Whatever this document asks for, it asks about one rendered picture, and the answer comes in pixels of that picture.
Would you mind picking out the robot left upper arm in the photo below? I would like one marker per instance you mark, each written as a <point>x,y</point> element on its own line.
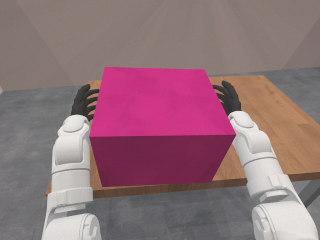
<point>77,227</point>

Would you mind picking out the carton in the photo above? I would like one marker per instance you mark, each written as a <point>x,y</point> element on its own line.
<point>158,126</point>

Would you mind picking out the table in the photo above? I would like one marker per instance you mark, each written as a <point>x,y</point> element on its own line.
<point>293,134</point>

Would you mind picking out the robot left forearm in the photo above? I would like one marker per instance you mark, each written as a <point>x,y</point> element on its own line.
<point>70,186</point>

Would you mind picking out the robot right upper arm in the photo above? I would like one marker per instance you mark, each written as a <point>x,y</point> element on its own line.
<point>284,220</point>

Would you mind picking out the robot right hand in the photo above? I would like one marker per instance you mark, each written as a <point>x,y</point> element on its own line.
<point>230,98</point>

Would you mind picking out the robot left hand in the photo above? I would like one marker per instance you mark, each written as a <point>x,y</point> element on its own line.
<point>81,102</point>

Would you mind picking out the robot right forearm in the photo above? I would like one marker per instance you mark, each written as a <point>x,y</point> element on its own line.
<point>266,180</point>

